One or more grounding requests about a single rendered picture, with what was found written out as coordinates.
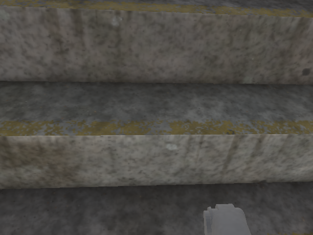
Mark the robot right thigh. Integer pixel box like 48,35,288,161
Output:
203,204,251,235

